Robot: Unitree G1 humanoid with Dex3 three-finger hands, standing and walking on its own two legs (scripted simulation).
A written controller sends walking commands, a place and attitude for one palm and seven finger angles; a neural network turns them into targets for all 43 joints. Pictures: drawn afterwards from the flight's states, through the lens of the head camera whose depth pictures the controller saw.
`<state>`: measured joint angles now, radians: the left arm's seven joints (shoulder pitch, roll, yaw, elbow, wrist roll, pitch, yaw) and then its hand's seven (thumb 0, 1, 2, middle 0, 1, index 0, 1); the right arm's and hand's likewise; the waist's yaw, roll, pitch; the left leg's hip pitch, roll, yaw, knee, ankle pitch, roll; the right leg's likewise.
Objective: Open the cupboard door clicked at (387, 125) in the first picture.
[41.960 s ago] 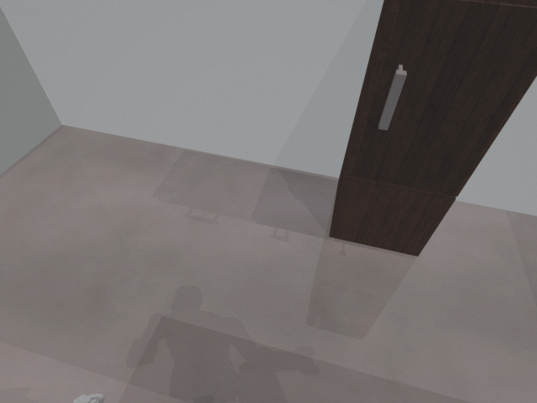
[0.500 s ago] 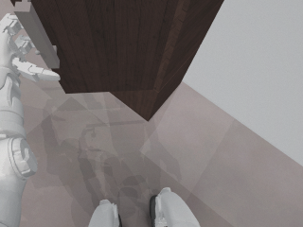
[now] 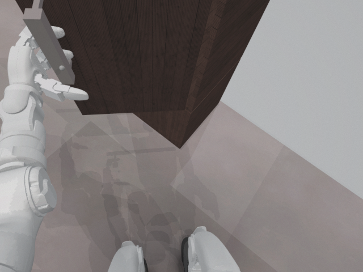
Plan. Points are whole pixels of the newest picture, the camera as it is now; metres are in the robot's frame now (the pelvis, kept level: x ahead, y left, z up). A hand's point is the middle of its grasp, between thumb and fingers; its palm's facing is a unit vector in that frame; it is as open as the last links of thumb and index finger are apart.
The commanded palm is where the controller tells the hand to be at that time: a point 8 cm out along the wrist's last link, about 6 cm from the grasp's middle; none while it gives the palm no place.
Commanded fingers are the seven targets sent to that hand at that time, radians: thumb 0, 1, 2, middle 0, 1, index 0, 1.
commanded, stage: slide the fingers in behind the handle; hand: left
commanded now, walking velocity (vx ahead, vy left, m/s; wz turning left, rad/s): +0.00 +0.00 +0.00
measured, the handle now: (55, 44) +0.59 +0.21 +0.07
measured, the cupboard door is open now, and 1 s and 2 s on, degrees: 45 45 83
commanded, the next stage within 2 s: close the thumb around the handle in 0.18 s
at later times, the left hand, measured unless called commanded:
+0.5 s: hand (62, 68) +0.52 +0.19 +0.07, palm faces +0.01 -1.00 -0.02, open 12.7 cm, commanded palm +0.50 +0.23 +0.07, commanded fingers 0.00 0.17 0.59 -0.35 -1.27 -0.35 -1.27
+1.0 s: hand (63, 66) +0.53 +0.19 +0.07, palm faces +0.01 -1.00 -0.01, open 6.3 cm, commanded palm +0.51 +0.23 +0.07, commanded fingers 0.00 0.90 0.90 -0.40 -1.35 -0.40 -1.35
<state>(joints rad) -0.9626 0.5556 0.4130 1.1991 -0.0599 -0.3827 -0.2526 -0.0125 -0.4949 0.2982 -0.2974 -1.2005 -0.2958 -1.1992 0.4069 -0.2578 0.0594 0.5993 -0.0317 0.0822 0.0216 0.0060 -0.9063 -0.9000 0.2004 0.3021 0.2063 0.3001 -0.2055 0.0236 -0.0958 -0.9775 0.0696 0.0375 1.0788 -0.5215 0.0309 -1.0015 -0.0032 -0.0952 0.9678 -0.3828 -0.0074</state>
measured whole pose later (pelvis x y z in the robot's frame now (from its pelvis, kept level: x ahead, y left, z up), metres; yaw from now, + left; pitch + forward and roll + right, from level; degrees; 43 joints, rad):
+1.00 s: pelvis +0.00 +0.00 +0.00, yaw +0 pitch +24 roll -4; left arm -0.97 0.53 0.40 1.20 -0.07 -0.39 -0.25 0.01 0.65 0.79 -0.33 -1.31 -0.34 -1.34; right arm 0.40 -0.26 0.05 0.61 -0.04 0.08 0.02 0.01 -0.91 -0.90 0.20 0.30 0.21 0.30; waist -0.20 0.03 -0.10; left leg -0.98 0.06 0.03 1.08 -0.52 0.03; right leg -1.01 -0.01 -0.10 0.97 -0.39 -0.01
